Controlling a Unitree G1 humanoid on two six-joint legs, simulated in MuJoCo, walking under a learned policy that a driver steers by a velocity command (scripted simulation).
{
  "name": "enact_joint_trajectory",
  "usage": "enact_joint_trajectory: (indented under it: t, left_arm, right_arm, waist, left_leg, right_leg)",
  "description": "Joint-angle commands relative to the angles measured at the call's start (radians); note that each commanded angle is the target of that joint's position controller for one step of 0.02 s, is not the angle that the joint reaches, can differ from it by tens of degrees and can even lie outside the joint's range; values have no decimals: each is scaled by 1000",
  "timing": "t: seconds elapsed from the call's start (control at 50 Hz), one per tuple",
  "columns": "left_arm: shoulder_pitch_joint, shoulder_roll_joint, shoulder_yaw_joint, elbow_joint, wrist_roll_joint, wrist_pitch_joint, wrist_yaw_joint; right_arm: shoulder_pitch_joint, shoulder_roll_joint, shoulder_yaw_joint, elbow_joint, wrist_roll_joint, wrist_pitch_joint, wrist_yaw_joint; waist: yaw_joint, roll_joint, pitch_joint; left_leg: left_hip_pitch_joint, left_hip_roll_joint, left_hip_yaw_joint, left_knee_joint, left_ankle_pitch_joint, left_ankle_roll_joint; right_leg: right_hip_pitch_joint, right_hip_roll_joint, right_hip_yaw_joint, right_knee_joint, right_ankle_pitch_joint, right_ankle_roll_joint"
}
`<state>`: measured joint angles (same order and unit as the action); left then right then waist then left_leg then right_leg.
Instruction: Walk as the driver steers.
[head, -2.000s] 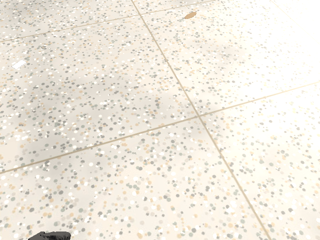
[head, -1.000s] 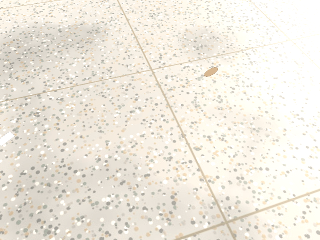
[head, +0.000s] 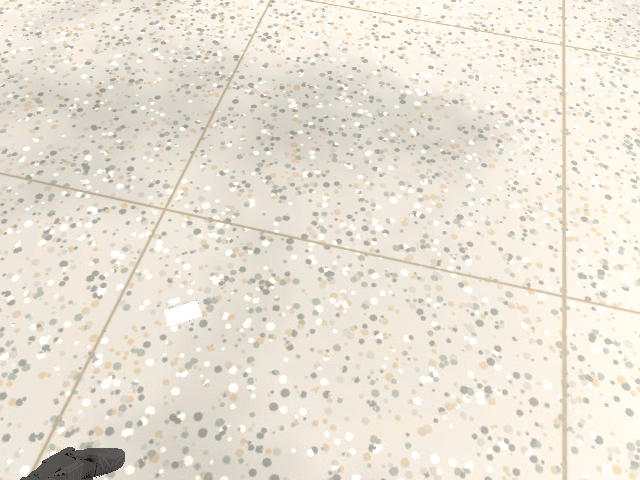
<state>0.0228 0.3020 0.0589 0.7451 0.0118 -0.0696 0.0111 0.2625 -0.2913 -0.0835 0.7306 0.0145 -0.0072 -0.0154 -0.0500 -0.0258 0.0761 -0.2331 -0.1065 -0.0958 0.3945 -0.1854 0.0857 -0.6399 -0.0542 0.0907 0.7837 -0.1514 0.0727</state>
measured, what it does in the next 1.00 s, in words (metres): walks ahead: right foot, then left foot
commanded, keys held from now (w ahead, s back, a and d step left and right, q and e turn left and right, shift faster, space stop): q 0.22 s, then e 0.70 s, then w+e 0.08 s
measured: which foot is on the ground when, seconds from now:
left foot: down 0.00-0.16, up 0.18-0.44, down 0.46-0.78, up 0.80-1.00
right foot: up 0.00-0.14, down 0.16-0.50, up 0.52-0.76, down 0.78-1.00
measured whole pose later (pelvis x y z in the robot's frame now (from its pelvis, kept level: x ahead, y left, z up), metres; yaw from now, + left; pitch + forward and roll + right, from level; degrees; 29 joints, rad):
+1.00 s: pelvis +0.12 -0.06 +0.00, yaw -9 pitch +2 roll +2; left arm 0.19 0.30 0.06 0.70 -0.02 0.01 0.01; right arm 0.12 -0.32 -0.09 0.74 0.00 0.01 -0.05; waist 0.01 0.03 0.04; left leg -0.51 0.00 -0.05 1.03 -0.38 -0.07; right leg -0.28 0.06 0.07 0.45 -0.21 -0.08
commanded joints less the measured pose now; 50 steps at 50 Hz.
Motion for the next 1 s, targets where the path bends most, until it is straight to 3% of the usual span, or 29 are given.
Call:
enact_joint_trajectory:
  t: [0.02, 0.1, 0.14, 0.16, 0.18, 0.2, 0.22, 0.26, 0.32, 0.36, 0.42, 0.46, 0.48, 0.5, 0.52, 0.54, 0.58, 0.62, 0.7, 0.76, 0.78, 0.8, 0.82, 0.84, 0.86, 0.88, 0.92, 0.96, 1.0]
  left_arm:
    - [4, 63, 12, -52, -7, 4, -8]
    - [3, 109, 30, -63, -5, -4, -15]
    - [69, 129, 39, -52, 6, -20, -11]
    - [118, 190, 50, -56, 24, -20, 0]
    - [136, 213, 52, -46, 48, -1, 3]
    - [131, 157, 45, -53, 12, 10, 3]
    - [100, 98, 29, -73, 4, 17, 6]
    - [61, 82, 17, -70, 4, 35, 4]
    - [14, 62, 3, -49, 10, 45, -6]
    - [24, 68, 5, -34, -2, 47, -18]
    - [62, 139, 24, -23, -21, 58, -21]
    - [92, 137, 21, -15, -32, 57, -17]
    - [88, 107, 11, -23, -22, 50, -21]
    - [85, 67, 6, -43, -28, 45, -21]
    - [74, 96, 13, -34, -25, 44, -18]
    - [79, 116, 26, -31, -27, 46, -17]
    - [115, 120, 41, -22, -27, 67, -12]
    - [134, 80, 34, -25, -33, 85, -13]
    - [100, 63, 23, -62, -40, 96, -37]
    - [174, 86, 38, -53, -34, 103, -49]
    - [199, 118, 52, -53, -26, 104, -38]
    - [227, 261, 86, -74, -22, 103, -18]
    - [259, 277, 79, -86, 11, 88, -30]
    - [252, 240, 68, -91, 17, 68, -36]
    - [205, 215, 61, -92, 5, 55, -31]
    - [161, 196, 58, -95, -13, 55, -22]
    - [119, 175, 46, -107, -26, 67, -3]
    - [148, 162, 44, -108, -30, 72, 10]
    - [166, 163, 44, -109, -33, 70, 17]
  right_arm:
    - [-23, -170, -45, -73, 5, 9, -20]
    - [-39, -152, -39, -83, 2, 22, -26]
    - [-76, -124, -28, -104, 2, 20, -27]
    - [-56, -70, -11, -125, -16, 15, -26]
    - [93, -53, -6, -131, -4, 15, -26]
    - [152, -156, -27, -98, -5, 20, -22]
    - [83, -210, -46, -87, 5, 34, -22]
    - [3, -177, -41, -91, -5, 62, -34]
    - [19, -58, -3, -84, -11, 63, -26]
    - [-15, -22, 16, -80, -26, 51, -19]
    - [-10, -76, -1, -56, -15, 44, -15]
    - [-14, -121, -11, -60, -23, 42, -17]
    - [4, -165, -18, -71, -39, 42, -26]
    - [-12, -212, -37, -45, -42, 47, -25]
    - [-62, -167, -28, -70, -47, 43, -23]
    - [-98, -154, -26, -82, -49, 36, -29]
    - [-106, -143, -24, -83, -34, 16, -37]
    - [-117, -136, -24, -73, -18, 9, -40]
    - [-122, -162, -38, -59, -11, 30, -38]
    - [-135, -169, -40, -47, 13, 32, -37]
    - [-76, -145, -35, -22, 11, 24, -31]
    - [-57, -86, -18, -48, -39, 16, -24]
    - [-172, -71, -8, -99, -44, 9, -30]
    - [-195, -117, -21, -94, -24, 10, -32]
    - [-192, -126, -26, -87, -12, 13, -34]
    - [-177, -128, -30, -66, -16, 16, -43]
    - [-160, -133, -36, -58, -21, 19, -49]
    - [-132, -113, -32, -54, -15, 9, -35]
    - [-178, -105, -27, -67, -10, -5, -23]
  waist:
    - [23, 122, -179]
    - [36, 154, -161]
    - [82, 145, -176]
    - [79, 7, -261]
    - [3, -245, -322]
    - [5, -209, -340]
    - [35, -124, -268]
    - [46, -62, -188]
    - [7, -105, -163]
    - [34, -152, -175]
    - [34, -147, -175]
    - [29, -111, -163]
    - [27, -28, -177]
    - [64, 208, -150]
    - [44, 234, -115]
    - [42, 245, -96]
    - [39, 214, -88]
    - [50, 174, -93]
    - [24, 202, -130]
    - [68, 179, -149]
    - [71, 97, -160]
    - [46, -204, -181]
    - [112, -267, -226]
    - [126, -125, -223]
    - [97, -84, -180]
    - [77, -40, -152]
    - [53, -70, -142]
    - [52, -82, -177]
    - [77, -109, -136]
  left_leg:
    - [-1, 198, -146, -17, 507, 107]
    - [70, 214, -292, 81, 359, 86]
    - [42, 152, -300, 195, 248, 34]
    - [-60, 71, -206, 406, 14, -17]
    - [-298, -64, -93, 616, -552, -80]
    - [-356, 23, -89, 782, -535, -121]
    - [-379, 56, -73, 856, -456, -145]
    - [-359, 72, -58, 860, -361, -164]
    - [-176, 86, 7, 600, -312, -164]
    - [-79, 100, 47, 369, -284, -164]
    - [28, 71, 75, 111, -77, -138]
    - [150, 112, 37, 15, 14, -77]
    - [218, 231, -55, 11, 61, -27]
    - [118, 306, -125, -23, -13, 45]
    - [61, 356, -172, -80, -9, 88]
    - [56, 390, -184, -78, 68, 107]
    - [102, 436, -178, -46, 341, 137]
    - [145, 422, -109, -10, 482, 129]
    - [155, 393, -7, 29, 506, 104]
    - [105, 377, 51, 131, 404, 47]
    - [28, 331, 111, 243, 259, -18]
    - [-232, 215, 208, 540, -168, -135]
    - [-393, 84, 85, 736, -543, -164]
    - [-418, 113, 11, 844, -522, -156]
    - [-431, 131, 2, 848, -436, -144]
    - [-437, 146, 0, 804, -356, -144]
    - [-374, 138, 2, 757, -249, -158]
    - [-356, 126, 16, 662, -164, -162]
    - [-373, 119, 17, 520, -126, -164]
  right_leg:
    - [189, 73, -40, -129, 128, 10]
    - [212, 86, 5, -258, 46, -17]
    - [363, 33, 12, -402, 233, -66]
    - [556, -156, 163, -383, 529, -140]
    - [750, -377, 465, -388, 734, -348]
    - [733, -419, 546, -397, 574, -394]
    - [673, -344, 396, -391, 471, -354]
    - [529, -237, 263, -429, 293, -306]
    - [383, -127, 113, -477, 224, -275]
    - [391, -101, 101, -473, 211, -273]
    - [401, -117, 167, -446, 107, -275]
    - [300, -97, 190, -441, -26, -207]
    - [216, -59, 155, -370, -102, -156]
    - [188, 62, -16, -272, -218, -101]
    - [196, 85, -63, -160, -242, -70]
    - [169, 81, -83, -40, -286, -61]
    - [85, 54, -58, 166, -389, -41]
    - [58, 30, -61, 188, -379, -24]
    - [183, 37, -139, 0, -271, -19]
    - [356, 83, -193, -255, -72, -67]
    - [472, 75, -125, -356, 88, -102]
    - [658, -172, 231, -381, 535, -211]
    - [647, -346, 478, -415, 673, -431]
    - [641, -323, 430, -430, 576, -449]
    - [609, -265, 344, -424, 482, -395]
    - [585, -213, 290, -424, 384, -341]
    - [520, -157, 244, -439, 340, -305]
    - [532, -119, 246, -488, 34, -303]
    - [527, -114, 304, -550, -266, -306]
